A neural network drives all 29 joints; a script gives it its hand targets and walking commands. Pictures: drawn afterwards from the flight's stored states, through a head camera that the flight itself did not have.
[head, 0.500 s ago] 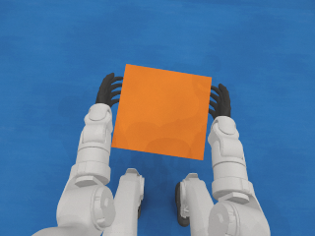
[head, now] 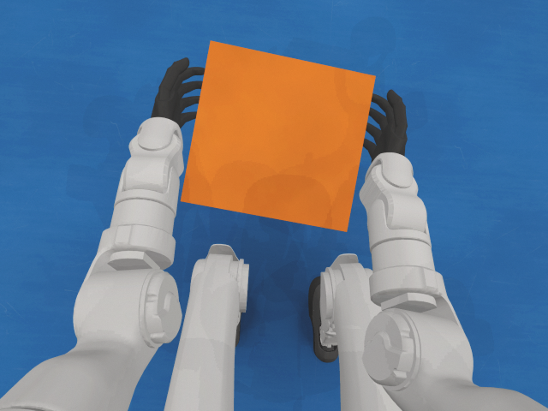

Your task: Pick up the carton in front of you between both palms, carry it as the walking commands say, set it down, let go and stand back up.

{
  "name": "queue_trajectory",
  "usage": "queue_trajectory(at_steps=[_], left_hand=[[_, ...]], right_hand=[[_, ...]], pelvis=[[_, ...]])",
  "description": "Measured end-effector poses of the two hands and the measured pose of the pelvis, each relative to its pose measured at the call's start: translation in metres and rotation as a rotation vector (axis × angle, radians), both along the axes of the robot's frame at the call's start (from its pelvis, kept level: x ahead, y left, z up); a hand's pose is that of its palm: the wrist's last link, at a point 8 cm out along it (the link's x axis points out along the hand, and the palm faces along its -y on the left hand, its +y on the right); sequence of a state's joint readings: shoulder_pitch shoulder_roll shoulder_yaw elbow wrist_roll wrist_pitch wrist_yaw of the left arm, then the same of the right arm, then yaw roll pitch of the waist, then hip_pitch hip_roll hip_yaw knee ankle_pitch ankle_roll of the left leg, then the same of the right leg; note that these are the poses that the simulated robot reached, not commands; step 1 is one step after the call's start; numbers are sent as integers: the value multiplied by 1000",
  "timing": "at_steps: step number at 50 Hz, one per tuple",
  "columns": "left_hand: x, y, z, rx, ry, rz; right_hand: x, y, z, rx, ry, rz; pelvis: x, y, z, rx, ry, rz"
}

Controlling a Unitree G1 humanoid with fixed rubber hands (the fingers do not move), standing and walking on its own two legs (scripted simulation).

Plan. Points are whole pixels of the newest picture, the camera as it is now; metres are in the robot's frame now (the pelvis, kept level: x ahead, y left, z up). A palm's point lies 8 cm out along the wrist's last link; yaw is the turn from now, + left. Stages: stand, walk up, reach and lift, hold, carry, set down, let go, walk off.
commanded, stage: set down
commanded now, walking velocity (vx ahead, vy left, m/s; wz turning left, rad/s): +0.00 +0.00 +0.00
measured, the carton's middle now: (273, 153) +0.46 +0.05 -0.19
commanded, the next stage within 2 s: none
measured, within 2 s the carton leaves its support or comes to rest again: rests again in 1.10 s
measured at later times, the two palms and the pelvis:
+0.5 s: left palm (191, 129) +0.51 +0.20 -0.26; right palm (352, 160) +0.48 -0.10 -0.25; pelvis -0.02 +0.00 -0.10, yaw -1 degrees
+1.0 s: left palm (197, 137) +0.50 +0.19 -0.29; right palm (353, 156) +0.49 -0.10 -0.27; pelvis -0.02 +0.00 -0.12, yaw -2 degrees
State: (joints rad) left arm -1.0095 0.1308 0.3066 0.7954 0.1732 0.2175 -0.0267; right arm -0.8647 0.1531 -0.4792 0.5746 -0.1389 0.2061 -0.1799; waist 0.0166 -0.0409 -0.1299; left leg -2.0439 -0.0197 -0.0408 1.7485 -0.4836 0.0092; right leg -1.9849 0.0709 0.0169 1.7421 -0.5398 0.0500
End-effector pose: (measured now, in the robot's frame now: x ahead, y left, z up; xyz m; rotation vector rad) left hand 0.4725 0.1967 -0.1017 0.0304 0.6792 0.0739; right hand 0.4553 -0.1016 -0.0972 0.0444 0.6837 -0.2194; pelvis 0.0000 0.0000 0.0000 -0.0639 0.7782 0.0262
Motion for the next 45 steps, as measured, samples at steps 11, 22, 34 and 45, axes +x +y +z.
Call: queue_trajectory(at_steps=[11, 22, 34, 45], left_hand=[[15, 3, -69, 13, 25, -23], [30, 4, -138, 28, 55, -60], [39, 4, -166, 33, 67, -74], [31, 3, -179, 52, 110, -76]], right_hand=[[9, 3, -70, -5, 25, -11], [18, 5, -137, -15, 55, -21], [32, 4, -157, -23, 64, -20], [32, 2, -165, -19, 78, 12]], pelvis=[[-9, 0, -47, -10, 11, -4], [-18, 2, -91, -18, -32, -7], [-17, 5, -114, -24, -64, -19], [-21, 4, -120, -16, -83, -28]])
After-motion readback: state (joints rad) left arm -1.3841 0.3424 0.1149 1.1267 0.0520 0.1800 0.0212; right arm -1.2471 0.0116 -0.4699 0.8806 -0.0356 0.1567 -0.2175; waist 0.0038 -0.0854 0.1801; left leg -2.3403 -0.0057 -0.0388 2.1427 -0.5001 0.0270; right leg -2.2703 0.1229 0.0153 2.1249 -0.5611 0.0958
